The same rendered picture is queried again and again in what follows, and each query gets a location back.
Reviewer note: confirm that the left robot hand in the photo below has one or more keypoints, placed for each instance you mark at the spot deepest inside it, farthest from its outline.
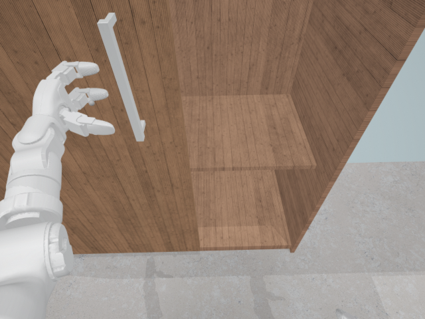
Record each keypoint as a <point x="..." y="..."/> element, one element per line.
<point x="51" y="99"/>

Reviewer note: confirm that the handle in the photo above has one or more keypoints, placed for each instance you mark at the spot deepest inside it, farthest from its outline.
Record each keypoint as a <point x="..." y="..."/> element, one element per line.
<point x="109" y="39"/>

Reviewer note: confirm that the wardrobe door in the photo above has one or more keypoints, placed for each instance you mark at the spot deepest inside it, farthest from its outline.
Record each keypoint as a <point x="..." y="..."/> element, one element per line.
<point x="118" y="195"/>

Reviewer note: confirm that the robot left upper arm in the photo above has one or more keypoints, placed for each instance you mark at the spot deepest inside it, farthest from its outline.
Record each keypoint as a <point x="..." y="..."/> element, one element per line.
<point x="32" y="259"/>

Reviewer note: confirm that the left robot forearm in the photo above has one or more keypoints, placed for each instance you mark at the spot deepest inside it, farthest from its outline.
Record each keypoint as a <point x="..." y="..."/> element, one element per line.
<point x="34" y="181"/>

